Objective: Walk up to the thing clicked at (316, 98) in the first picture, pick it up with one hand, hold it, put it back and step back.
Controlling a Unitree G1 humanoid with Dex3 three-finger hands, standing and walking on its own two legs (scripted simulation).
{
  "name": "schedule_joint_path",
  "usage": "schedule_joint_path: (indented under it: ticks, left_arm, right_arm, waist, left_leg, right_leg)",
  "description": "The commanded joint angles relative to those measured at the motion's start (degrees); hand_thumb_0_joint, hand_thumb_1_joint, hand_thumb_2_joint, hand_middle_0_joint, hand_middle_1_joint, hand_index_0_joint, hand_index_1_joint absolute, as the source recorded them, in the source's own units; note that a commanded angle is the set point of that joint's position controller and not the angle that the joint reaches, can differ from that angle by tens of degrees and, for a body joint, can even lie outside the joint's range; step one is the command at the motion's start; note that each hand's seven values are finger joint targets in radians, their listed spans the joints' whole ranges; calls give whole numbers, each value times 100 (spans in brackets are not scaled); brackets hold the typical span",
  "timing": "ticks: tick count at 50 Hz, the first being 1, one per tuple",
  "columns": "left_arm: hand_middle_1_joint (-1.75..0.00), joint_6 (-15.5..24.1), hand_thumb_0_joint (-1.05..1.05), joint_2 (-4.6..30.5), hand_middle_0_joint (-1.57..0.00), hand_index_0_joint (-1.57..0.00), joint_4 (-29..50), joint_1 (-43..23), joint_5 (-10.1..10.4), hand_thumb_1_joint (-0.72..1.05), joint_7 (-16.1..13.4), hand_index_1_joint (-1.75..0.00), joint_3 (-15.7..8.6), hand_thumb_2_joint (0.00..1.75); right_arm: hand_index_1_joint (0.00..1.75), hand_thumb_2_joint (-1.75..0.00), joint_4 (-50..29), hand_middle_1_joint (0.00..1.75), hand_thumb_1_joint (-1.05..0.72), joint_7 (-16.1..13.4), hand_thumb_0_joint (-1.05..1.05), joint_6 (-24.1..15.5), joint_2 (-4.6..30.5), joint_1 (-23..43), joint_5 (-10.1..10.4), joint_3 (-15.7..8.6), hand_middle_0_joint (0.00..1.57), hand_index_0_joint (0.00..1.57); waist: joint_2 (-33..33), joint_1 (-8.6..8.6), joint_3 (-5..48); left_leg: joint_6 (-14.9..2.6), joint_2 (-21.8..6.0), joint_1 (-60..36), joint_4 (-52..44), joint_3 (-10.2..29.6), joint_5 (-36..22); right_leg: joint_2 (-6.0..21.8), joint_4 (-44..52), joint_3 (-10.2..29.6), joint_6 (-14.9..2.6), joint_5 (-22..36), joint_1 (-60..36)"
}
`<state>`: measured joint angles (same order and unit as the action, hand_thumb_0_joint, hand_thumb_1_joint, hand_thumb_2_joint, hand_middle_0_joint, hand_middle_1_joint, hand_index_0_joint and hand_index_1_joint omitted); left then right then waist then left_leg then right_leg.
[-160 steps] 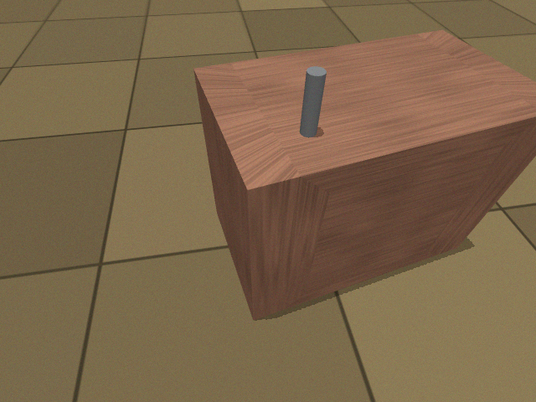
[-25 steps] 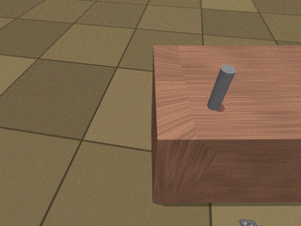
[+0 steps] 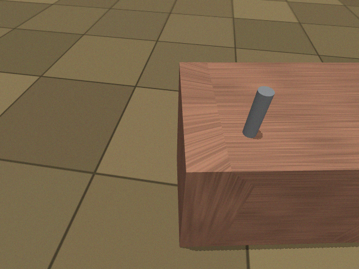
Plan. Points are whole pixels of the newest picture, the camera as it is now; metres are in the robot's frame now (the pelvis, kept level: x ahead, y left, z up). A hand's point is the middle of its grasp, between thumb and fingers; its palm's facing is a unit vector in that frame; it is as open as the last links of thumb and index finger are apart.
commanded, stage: walk up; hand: right
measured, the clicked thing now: (256, 114) +0.51 -0.23 +0.05
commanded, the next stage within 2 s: stand in 0.34 s
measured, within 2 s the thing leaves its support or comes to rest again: neither
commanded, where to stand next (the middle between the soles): +0.07 -0.01 m, yaw -1 degrees
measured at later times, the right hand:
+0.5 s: hand out of the picture +0.09 -0.25 -0.16, palm faces -0.02 +0.95 -0.32, open 7.4 cm
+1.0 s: hand out of the picture +0.10 -0.26 -0.16, palm faces -0.02 +0.94 -0.33, open 7.4 cm
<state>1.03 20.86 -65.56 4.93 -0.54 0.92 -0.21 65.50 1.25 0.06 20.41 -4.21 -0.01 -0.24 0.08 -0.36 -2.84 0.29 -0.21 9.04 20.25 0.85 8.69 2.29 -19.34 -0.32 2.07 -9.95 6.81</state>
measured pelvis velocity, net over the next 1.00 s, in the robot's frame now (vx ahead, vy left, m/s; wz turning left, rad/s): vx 0.02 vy -0.01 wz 0.00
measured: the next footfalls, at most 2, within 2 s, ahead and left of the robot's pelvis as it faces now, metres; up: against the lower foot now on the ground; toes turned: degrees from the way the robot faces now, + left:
none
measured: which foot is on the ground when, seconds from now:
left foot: down 0.00-1.00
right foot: down 0.00-1.00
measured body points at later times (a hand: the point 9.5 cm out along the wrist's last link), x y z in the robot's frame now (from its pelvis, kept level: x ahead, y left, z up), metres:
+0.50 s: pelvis +0.01 +0.00 +0.00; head +0.02 +0.00 +0.45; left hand +0.09 +0.30 -0.13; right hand +0.10 -0.30 -0.13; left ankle +0.03 +0.12 -0.75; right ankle +0.01 -0.14 -0.75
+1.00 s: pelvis +0.02 -0.01 +0.00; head +0.03 -0.01 +0.45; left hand +0.10 +0.29 -0.13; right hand +0.10 -0.31 -0.13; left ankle +0.03 +0.12 -0.75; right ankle +0.01 -0.14 -0.75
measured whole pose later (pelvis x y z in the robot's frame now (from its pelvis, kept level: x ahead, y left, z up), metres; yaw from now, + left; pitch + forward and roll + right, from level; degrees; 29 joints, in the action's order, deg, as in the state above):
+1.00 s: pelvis +0.02 -0.01 +0.00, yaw +0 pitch -2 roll +0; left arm 0.7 20.2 -64.8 6.0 -0.7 0.6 0.0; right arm 65.6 0.8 -0.4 20.4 -5.1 -0.1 0.2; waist 0.3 0.1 -2.6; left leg 1.2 -1.0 7.1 18.1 1.1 9.1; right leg 1.6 -17.9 -0.6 1.3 -10.8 5.2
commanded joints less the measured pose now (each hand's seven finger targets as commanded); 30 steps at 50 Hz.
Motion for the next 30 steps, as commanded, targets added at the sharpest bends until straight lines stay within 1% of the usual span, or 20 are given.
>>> schedule_joint_path:
  ticks: [1, 2, 4, 9, 11, 13, 16, 17, 18, 19, 20, 21, 24, 27, 28, 29, 30]
  left_arm:
    - [-30, 116, 0, 1185, -20, -20, 290, -279, 20, 90, -99, -30, -228, 90]
    - [-30, 118, 0, 1192, -20, -20, 283, -246, 9, 90, -101, -30, -227, 90]
    - [-30, 125, 0, 1190, -20, -20, 287, -246, -1, 90, -103, -30, -226, 90]
    - [-30, 123, 0, 1183, -20, -20, 312, -263, 6, 90, -113, -30, -243, 90]
    - [-30, 114, 0, 1161, -20, -20, 277, -222, 8, 90, -120, -30, -248, 90]
    - [-30, 118, 0, 1178, -20, -20, 290, -211, -1, 90, -124, -30, -247, 90]
    - [-30, 118, 0, 1149, -20, -20, 269, -164, 7, 90, -136, -30, -257, 90]
    - [-30, 123, 0, 1169, -20, -20, 283, -159, -1, 90, -147, -30, -219, 90]
    - [-30, 126, 0, 1149, -20, -20, 291, -164, 5, 90, -145, -30, -217, 90]
    - [-30, 112, 0, 1124, -20, -20, 291, -114, 2, 90, -143, -30, -212, 90]
    - [-30, 109, 0, 1175, -20, -20, 302, -156, 4, 90, -144, -30, -220, 90]
    - [-30, 105, 0, 1148, -20, -20, 313, -158, 5, 90, -137, -30, -214, 90]
    - [-30, 107, 0, 1149, -20, -20, 320, -102, 15, 90, -130, -30, -208, 90]
    - [-30, 99, 0, 1170, -20, -20, 328, -108, 4, 90, -133, -30, -212, 90]
    - [-30, 103, 0, 1170, -20, -20, 334, -125, 6, 90, -131, -30, -206, 90]
    - [-30, 97, 0, 1170, -20, -20, 359, -116, 4, 90, -128, -30, -209, 90]
    - [-30, 99, 0, 1158, -20, -20, 361, -106, 5, 90, -125, -30, -207, 90]
  right_arm:
    - [30, -90, -348, 30, -90, -98, 0, -156, 1189, 340, -22, -243, 20, 20]
    - [30, -90, -363, 30, -90, -98, 0, -150, 1194, 374, -21, -254, 20, 20]
    - [30, -90, -370, 30, -90, -96, 0, -147, 1191, 348, -20, -251, 20, 20]
    - [30, -90, -318, 30, -90, -106, 0, -145, 1172, 248, -25, -262, 20, 20]
    - [30, -90, -310, 30, -90, -111, 0, -144, 1151, 255, -18, -265, 20, 20]
    - [30, -90, -327, 30, -90, -112, 0, -137, 1158, 274, -20, -263, 20, 20]
    - [30, -90, -325, 30, -90, -116, 0, -133, 1139, 250, -11, -278, 20, 20]
    - [30, -90, -319, 30, -90, -125, 0, -160, 1150, 198, -34, -250, 20, 20]
    - [30, -90, -297, 30, -90, -128, 0, -174, 1154, 157, -45, -247, 20, 20]
    - [30, -90, -290, 30, -90, -133, 0, -168, 1233, 179, -42, -261, 20, 20]
    - [30, -90, -293, 30, -90, -137, 0, -177, 1194, 200, -37, -252, 20, 20]
    - [30, -90, -299, 30, -90, -134, 0, -187, 1157, 181, -44, -233, 20, 20]
    - [30, -90, -308, 30, -90, -137, 0, -199, 1171, 215, -37, -222, 20, 20]
    - [30, -90, -306, 30, -90, -138, 0, -194, 1184, 187, -31, -223, 20, 20]
    - [30, -90, -300, 30, -90, -134, 0, -191, 1174, 170, -40, -215, 20, 20]
    - [30, -90, -302, 30, -90, -139, 0, -191, 1197, 163, -40, -223, 20, 20]
    - [30, -90, -308, 30, -90, -141, 0, -199, 1219, 216, -29, -223, 20, 20]
  waist:
    - [78, 2, 345]
    - [84, 1, 328]
    - [36, 23, 381]
    - [25, 38, 513]
    - [16, 32, 459]
    - [-14, 28, 509]
    - [-15, 26, 545]
    - [-154, 77, 563]
    - [-146, 70, 549]
    - [28, 59, 538]
    - [-7, 61, 518]
    - [6, 70, 500]
    - [39, 37, 495]
    - [29, 56, 433]
    - [-8, 60, 409]
    - [20, 52, 449]
    - [66, 43, 455]
  left_leg:
    - [-168, -646, 55, -529, 629, 188]
    - [-177, -643, 18, -519, 620, 199]
    - [-175, -628, -32, -485, 600, 178]
    - [-159, -628, -111, -451, 547, -108]
    - [-157, -621, -77, -456, 562, -180]
    - [-164, -612, -140, -405, 531, -298]
    - [-163, -622, -279, -346, 501, -532]
    - [-157, -704, -298, -360, 560, -727]
    - [-134, -695, -269, -381, 551, -721]
    - [-150, -680, -230, -405, 527, -490]
    - [-136, -686, -231, -384, 539, -614]
    - [-109, -678, -203, -436, 536, -599]
    - [-123, -696, -238, -407, 527, -743]
    - [-109, -686, -210, -444, 528, -521]
    - [-98, -686, -173, -463, 540, -531]
    - [-102, -686, -204, -458, 521, -521]
    - [-106, -693, -286, -412, 515, -639]
  right_leg:
    - [469, 375, 438, -282, 69, -4]
    - [467, 400, 429, -284, 10, 42]
    - [476, 449, 431, -275, 81, 29]
    - [509, 400, 428, -271, 319, -90]
    - [483, 391, 409, -260, 324, -80]
    - [516, 386, 411, -259, 504, -112]
    - [500, 387, 389, -255, 562, -64]
    - [549, 334, 412, -257, 580, -103]
    - [545, 351, 417, -251, 512, -92]
    - [535, 395, 420, -242, 375, -72]
    - [560, 367, 443, -256, 493, -136]
    - [541, 361, 421, -261, 412, -74]
    - [560, 347, 428, -259, 559, -128]
    - [545, 399, 426, -253, 349, -86]
    - [545, 417, 424, -256, 325, -83]
    - [547, 417, 424, -264, 322, -61]
    - [561, 415, 441, -264, 493, -73]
